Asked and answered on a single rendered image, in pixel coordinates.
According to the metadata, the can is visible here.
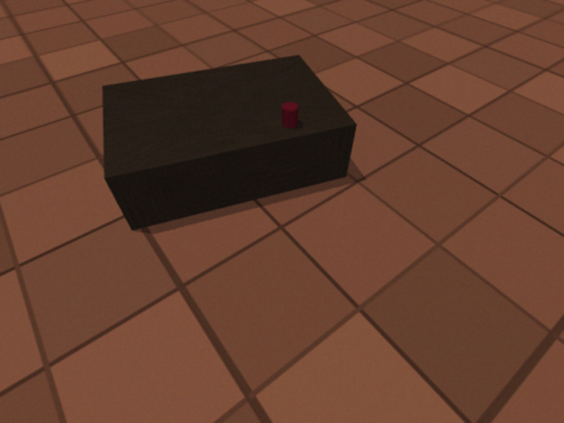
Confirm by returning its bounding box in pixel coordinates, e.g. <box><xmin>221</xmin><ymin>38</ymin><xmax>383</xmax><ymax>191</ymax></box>
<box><xmin>282</xmin><ymin>102</ymin><xmax>298</xmax><ymax>129</ymax></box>

